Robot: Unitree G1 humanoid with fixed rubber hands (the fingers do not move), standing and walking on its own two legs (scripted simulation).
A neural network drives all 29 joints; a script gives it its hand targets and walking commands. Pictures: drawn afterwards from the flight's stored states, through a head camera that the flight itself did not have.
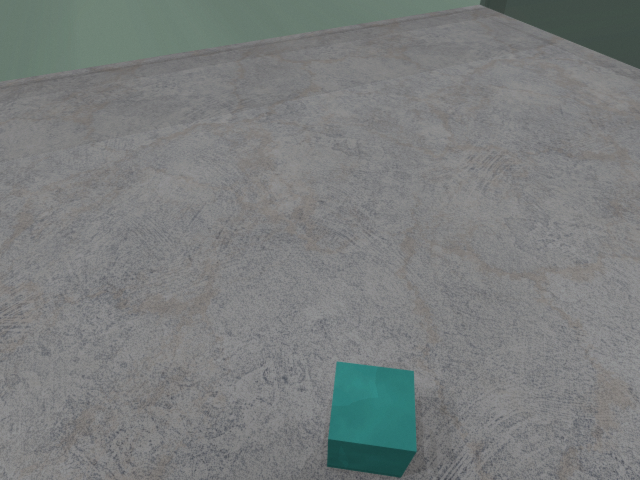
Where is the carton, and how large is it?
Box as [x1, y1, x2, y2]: [327, 362, 416, 477]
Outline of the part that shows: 337,362 328,436 327,466 400,477 416,451 413,371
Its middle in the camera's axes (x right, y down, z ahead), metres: +0.13 +0.51 +1.08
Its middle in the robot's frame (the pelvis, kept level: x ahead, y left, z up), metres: +0.43 -0.13 -0.66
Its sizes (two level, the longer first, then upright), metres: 0.210 0.200 0.250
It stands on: the floor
